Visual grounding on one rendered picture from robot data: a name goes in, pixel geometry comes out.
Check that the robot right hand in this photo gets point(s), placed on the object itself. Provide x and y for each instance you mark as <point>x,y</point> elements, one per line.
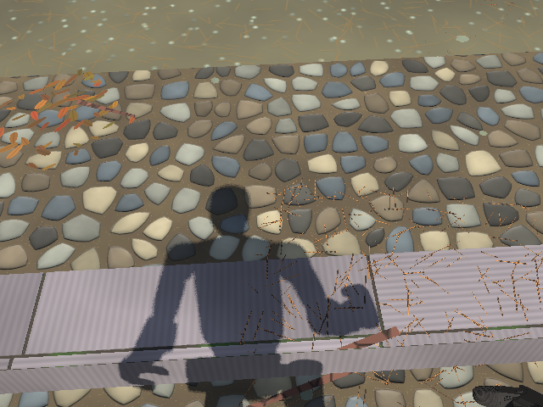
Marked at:
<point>502,396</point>

